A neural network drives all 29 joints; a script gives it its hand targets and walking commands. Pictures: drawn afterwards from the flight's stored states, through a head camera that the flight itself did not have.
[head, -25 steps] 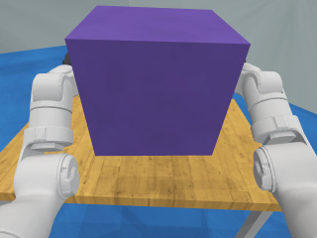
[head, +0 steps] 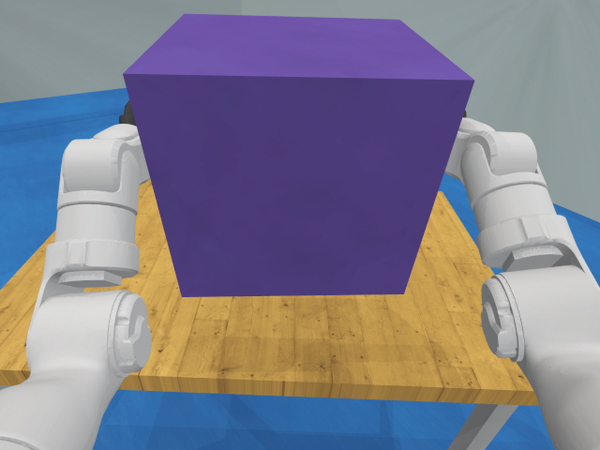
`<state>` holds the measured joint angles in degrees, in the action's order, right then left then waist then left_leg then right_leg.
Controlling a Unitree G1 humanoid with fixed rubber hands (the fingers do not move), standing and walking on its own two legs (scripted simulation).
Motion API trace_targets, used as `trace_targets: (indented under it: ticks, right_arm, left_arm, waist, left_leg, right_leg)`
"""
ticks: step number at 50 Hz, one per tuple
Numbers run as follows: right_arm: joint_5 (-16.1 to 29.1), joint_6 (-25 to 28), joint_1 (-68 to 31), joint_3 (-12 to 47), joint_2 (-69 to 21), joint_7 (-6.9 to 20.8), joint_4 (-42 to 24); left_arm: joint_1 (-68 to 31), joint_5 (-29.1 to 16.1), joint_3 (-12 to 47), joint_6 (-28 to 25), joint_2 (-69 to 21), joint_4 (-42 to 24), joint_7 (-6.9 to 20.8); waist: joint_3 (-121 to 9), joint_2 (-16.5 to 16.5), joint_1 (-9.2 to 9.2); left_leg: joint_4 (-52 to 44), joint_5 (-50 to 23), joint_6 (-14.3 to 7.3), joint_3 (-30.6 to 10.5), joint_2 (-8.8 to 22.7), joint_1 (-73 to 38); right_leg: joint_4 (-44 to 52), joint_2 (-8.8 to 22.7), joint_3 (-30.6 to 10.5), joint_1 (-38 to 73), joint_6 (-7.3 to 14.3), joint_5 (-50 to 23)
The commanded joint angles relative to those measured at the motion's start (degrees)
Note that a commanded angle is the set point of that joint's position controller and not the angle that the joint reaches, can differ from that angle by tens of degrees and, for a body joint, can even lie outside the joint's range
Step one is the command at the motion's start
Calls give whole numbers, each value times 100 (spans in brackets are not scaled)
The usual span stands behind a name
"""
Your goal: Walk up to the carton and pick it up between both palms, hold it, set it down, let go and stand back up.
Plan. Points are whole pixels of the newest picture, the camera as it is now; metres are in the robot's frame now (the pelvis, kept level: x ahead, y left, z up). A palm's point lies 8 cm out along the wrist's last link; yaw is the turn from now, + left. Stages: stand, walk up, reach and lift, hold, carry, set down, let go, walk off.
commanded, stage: hold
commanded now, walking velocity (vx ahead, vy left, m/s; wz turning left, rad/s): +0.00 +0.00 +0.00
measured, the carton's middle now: (294, 154) +0.39 +0.01 +0.27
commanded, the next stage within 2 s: none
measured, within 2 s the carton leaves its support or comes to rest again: neither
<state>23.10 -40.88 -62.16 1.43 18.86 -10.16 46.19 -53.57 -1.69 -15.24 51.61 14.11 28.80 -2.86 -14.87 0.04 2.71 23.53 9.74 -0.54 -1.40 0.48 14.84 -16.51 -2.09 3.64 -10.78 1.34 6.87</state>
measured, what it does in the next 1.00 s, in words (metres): stands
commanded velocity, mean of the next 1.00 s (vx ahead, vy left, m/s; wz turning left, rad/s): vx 0.00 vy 0.00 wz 0.00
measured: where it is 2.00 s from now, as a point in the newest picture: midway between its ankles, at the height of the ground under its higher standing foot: outside the picture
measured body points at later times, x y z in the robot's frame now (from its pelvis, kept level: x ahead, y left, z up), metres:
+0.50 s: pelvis +0.00 +0.00 +0.00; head -0.09 +0.02 +0.44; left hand +0.38 +0.19 +0.29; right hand +0.38 -0.19 +0.30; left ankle +0.03 +0.11 -0.75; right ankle +0.02 -0.11 -0.75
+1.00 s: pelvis +0.00 +0.00 +0.00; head -0.09 +0.02 +0.44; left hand +0.39 +0.19 +0.29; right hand +0.39 -0.18 +0.31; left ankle +0.03 +0.11 -0.75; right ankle +0.02 -0.11 -0.75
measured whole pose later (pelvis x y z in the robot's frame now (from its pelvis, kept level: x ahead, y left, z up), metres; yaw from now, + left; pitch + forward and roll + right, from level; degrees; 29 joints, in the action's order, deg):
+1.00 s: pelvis +0.00 +0.00 +0.00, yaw +0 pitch +2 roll -2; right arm 23.1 -40.7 -63.1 2.4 19.3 -9.6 47.3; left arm -55.5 -2.0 -13.9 50.9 15.2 30.8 -2.8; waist -14.6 -0.6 2.9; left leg 22.9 8.9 -0.4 -1.1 0.6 15.6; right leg -16.2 -2.2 3.2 -11.8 1.4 6.1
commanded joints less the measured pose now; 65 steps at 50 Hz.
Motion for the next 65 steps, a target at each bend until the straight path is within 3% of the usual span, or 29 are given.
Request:
trace_targets:
  ticks: [1,4,5,7,9,12,14,15,16,17,18,21,25,27,28,30,37,40,42,45,46,48,50,53,57,59,61,64,65]
  right_arm:
    - [1268,189,-5536,893,-4066,1049,-2370]
    - [1305,203,-5422,835,-3998,1012,-2335]
    - [1272,244,-5574,992,-4179,1027,-2297]
    - [1178,207,-5369,814,-3982,1067,-2292]
    - [1506,297,-5770,1009,-4086,1042,-3157]
    - [1382,196,-5506,1025,-4008,1074,-2375]
    - [1452,200,-5412,1016,-3948,1020,-2956]
    - [1641,192,-5450,1398,-4331,976,-3515]
    - [1503,141,-5563,981,-4088,933,-3298]
    - [1366,89,-5374,1030,-3964,976,-2613]
    - [1392,163,-5369,1074,-4155,962,-2918]
    - [1225,67,-5436,779,-4040,967,-2536]
    - [1275,189,-5802,982,-3930,956,-2664]
    - [1126,119,-5631,876,-4168,994,-2356]
    - [1236,202,-5631,938,-4269,1026,-2596]
    - [1120,185,-5806,656,-3948,1045,-2131]
    - [1330,285,-5852,969,-4176,1042,-2370]
    - [1079,232,-5761,634,-4046,1057,-1770]
    - [1172,326,-5944,715,-4041,1081,-2193]
    - [1247,248,-5837,700,-3960,1073,-2137]
    - [1333,316,-5838,967,-4119,1052,-2327]
    - [1357,329,-5965,999,-4156,1026,-2707]
    - [1383,263,-5491,1051,-4235,1052,-2493]
    - [1280,238,-5681,894,-4112,1005,-2564]
    - [1366,319,-5790,958,-4098,1003,-2782]
    - [1381,238,-5651,974,-4094,1006,-2451]
    - [1439,344,-5946,919,-4088,950,-3337]
    - [1493,231,-5639,980,-3985,914,-2959]
    - [1421,117,-5360,1015,-4016,927,-2369]
  left_arm:
    - [-6142,-1106,1936,-696,-3269,-1794,885]
    - [-6106,-1171,1968,-713,-3231,-2090,903]
    - [-6290,-1100,1947,-738,-3285,-1928,893]
    - [-6047,-1148,2074,-707,-3476,-1856,914]
    - [-6260,-1411,2325,-734,-3533,-2745,847]
    - [-6391,-1193,2083,-740,-3282,-2295,837]
    - [-6058,-1298,2271,-662,-3505,-2592,844]
    - [-5807,-1279,2218,-626,-3383,-2762,821]
    - [-6038,-1208,2140,-595,-3346,-2635,831]
    - [-6043,-1058,1847,-584,-3121,-2238,847]
    - [-6259,-1232,2161,-665,-3298,-2789,867]
    - [-6064,-1178,2131,-566,-3392,-1946,904]
    - [-5972,-1066,1948,-660,-3206,-1761,936]
    - [-6030,-922,1708,-656,-3231,-1361,975]
    - [-6409,-1099,1966,-752,-3163,-2327,952]
    - [-6297,-1085,1977,-683,-3380,-1563,971]
    - [-6149,-1029,1900,-735,-3310,-1721,890]
    - [-6360,-973,1853,-687,-3320,-1361,943]
    - [-6562,-1235,2259,-810,-3625,-1806,938]
    - [-6162,-1127,1935,-737,-3405,-1405,922]
    - [-6256,-1173,2093,-751,-3458,-1874,893]
    - [-6225,-1134,1931,-758,-3403,-1735,891]
    - [-6607,-1288,2215,-836,-3448,-2785,813]
    - [-6232,-1154,2011,-690,-3425,-1856,826]
    - [-6537,-1326,2325,-741,-3496,-2556,861]
    - [-6238,-1091,2030,-713,-3381,-1965,839]
    - [-6289,-1338,2428,-748,-3726,-2446,866]
    - [-6079,-1222,2076,-673,-3345,-2305,822]
    - [-5885,-968,1653,-643,-3074,-1781,854]
  waist:
    - [-2236,295,5]
    - [-2335,327,146]
    - [-2175,228,-73]
    - [-2336,387,133]
    - [-3369,538,81]
    - [-2330,417,8]
    - [-3036,489,61]
    - [-3385,547,-162]
    - [-2991,563,135]
    - [-2520,350,17]
    - [-2861,408,98]
    - [-2069,138,324]
    - [-2324,263,12]
    - [-1895,8,18]
    - [-2590,190,31]
    - [-2220,453,193]
    - [-2470,312,-165]
    - [-1859,444,107]
    - [-2362,496,216]
    - [-2174,273,154]
    - [-2732,581,-44]
    - [-2757,283,33]
    - [-3319,635,57]
    - [-2466,222,100]
    - [-2944,433,135]
    - [-2274,230,58]
    - [-3013,576,158]
    - [-2863,459,114]
    - [-2262,346,-101]
  left_leg:
    - [-408,-1053,177,-324,-108,-212]
    - [-351,-1180,153,-314,-89,-463]
    - [-435,-1060,173,-284,-75,-353]
    - [-426,-1076,182,-336,-74,-395]
    - [-161,-1757,276,-372,-113,-802]
    - [-343,-1506,292,-357,-47,-441]
    - [-248,-1807,296,-334,-79,-738]
    - [-108,-2111,258,-340,-152,-754]
    - [-121,-1699,265,-267,-215,-604]
    - [-273,-1396,192,-280,-151,-401]
    - [-255,-1313,217,-348,-137,-489]
    - [-454,-757,212,-256,-159,-369]
    - [-353,-1103,133,-297,-95,-357]
    - [-530,-342,45,-258,-122,-33]
    - [-337,-684,94,-283,-129,-274]
    - [-512,-376,90,-245,-118,-127]
    - [-387,-904,126,-300,-53,-303]
    - [-554,-131,111,-209,-87,-15]
    - [-520,-614,204,-304,-4,-388]
    - [-429,-864,132,-295,-79,-281]
    - [-364,-1202,196,-317,-96,-505]
    - [-359,-1239,159,-268,-109,-418]
    - [-230,-1754,242,-322,-121,-847]
    - [-375,-994,202,-312,-74,-415]
    - [-273,-1262,262,-360,-76,-597]
    - [-418,-1070,226,-355,-53,-371]
    - [-277,-1312,270,-321,-144,-471]
    - [-207,-1623,258,-325,-98,-625]
    - [-280,-1105,156,-304,-102,-241]
  right_leg:
    - [69,-61,-577,1277,-168,-920]
    - [10,-111,-563,1183,-182,-1138]
    - [26,-128,-577,996,-170,-697]
    - [35,-101,-540,1277,-122,-834]
    - [-96,-140,-545,1497,-166,-1584]
    - [-49,-121,-535,1266,-178,-1266]
    - [-47,-134,-554,1395,-142,-1475]
    - [-116,-109,-585,1756,-204,-1958]
    - [-93,-113,-597,1539,-257,-1800]
    - [-39,-154,-554,1362,-224,-1201]
    - [-41,-105,-628,1539,-189,-1283]
    - [181,-54,-602,1099,-242,-761]
    - [56,-64,-621,1239,-169,-1080]
    - [196,26,-674,1156,-213,-303]
    - [138,58,-824,1314,-231,-581]
    - [200,33,-731,1057,-173,-328]
    - [90,-30,-698,1257,-165,-650]
    - [248,48,-676,951,-174,-61]
    - [76,-26,-567,989,-137,-598]
    - [63,-67,-540,1202,-166,-951]
    - [17,-52,-617,1329,-156,-979]
    - [26,-47,-591,1400,-207,-1168]
    - [-53,-120,-538,1481,-181,-1541]
    - [91,-121,-536,1169,-191,-744]
    - [29,-85,-643,1255,-137,-1126]
    - [44,-72,-630,1209,-185,-991]
    - [26,-29,-675,1514,-169,-1312]
    - [0,-115,-651,1412,-166,-1594]
    - [93,9,-747,1366,-190,-1003]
